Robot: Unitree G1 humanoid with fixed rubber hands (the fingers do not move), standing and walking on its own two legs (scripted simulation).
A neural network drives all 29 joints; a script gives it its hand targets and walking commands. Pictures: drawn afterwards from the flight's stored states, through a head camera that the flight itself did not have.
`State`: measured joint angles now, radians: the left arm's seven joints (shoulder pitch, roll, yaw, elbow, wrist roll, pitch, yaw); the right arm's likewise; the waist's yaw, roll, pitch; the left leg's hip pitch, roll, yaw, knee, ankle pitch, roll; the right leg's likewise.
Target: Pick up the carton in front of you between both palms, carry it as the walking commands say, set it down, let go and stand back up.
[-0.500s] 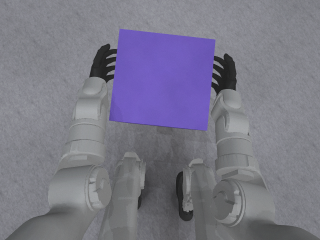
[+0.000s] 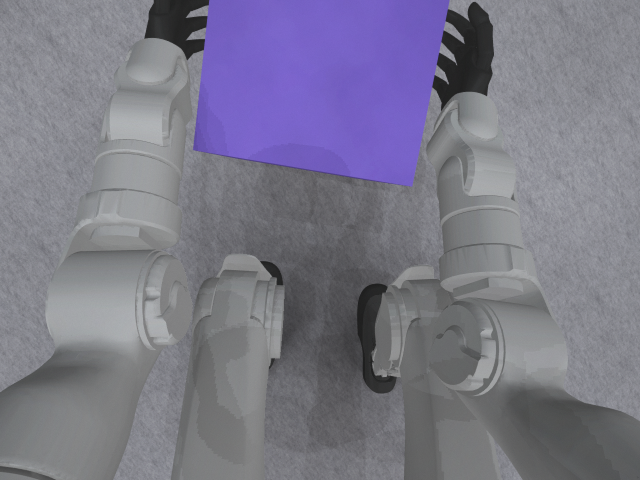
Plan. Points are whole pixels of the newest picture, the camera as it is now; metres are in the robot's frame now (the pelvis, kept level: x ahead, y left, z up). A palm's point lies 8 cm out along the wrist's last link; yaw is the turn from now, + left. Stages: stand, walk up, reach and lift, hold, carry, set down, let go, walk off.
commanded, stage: set down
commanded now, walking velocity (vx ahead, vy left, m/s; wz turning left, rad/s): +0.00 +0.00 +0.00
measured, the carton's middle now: (316, 87) +0.52 +0.07 -0.22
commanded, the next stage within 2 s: none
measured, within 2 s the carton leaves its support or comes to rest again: rests again in 0.70 s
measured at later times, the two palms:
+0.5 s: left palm (189, 55) +0.53 +0.22 -0.21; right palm (437, 100) +0.52 -0.08 -0.20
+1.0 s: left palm (201, 61) +0.53 +0.21 -0.23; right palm (447, 99) +0.53 -0.10 -0.22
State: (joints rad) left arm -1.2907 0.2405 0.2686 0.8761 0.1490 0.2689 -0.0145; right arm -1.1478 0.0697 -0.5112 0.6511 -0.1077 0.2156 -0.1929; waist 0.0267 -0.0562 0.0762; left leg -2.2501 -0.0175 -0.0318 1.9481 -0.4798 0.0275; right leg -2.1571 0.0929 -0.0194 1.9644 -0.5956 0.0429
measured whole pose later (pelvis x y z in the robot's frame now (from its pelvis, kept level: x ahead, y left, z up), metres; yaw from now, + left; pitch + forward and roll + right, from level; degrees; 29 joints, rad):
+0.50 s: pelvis +0.00 +0.00 -0.06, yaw +0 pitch +38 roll -5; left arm -1.45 0.35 0.13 1.07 0.04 0.24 0.01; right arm -1.29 -0.01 -0.46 0.82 -0.02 0.20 -0.21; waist 0.03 -0.07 0.26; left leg -2.31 0.00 -0.02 2.16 -0.52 0.04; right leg -2.21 0.11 -0.02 2.18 -0.64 0.06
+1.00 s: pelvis -0.01 +0.00 -0.07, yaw -1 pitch +36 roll -3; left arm -1.50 0.36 0.21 1.11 0.10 0.22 -0.08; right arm -1.38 -0.09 -0.47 0.95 -0.05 0.18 -0.13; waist 0.04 -0.10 0.34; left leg -2.30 0.03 -0.02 2.20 -0.52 0.04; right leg -2.23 0.15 -0.02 2.22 -0.62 0.06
